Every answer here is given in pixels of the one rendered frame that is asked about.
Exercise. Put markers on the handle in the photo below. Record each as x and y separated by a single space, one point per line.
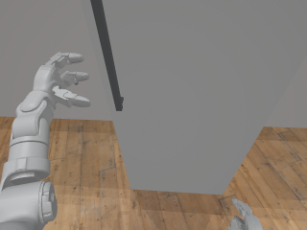
100 20

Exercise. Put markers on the left robot upper arm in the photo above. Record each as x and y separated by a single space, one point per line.
28 206

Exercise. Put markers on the right robot hand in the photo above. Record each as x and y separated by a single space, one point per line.
250 222

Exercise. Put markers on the fridge door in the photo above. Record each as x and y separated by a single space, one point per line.
200 79

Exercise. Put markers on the robot left forearm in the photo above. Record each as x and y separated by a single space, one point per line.
30 141

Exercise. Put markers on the left robot hand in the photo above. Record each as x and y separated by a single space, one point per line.
47 79

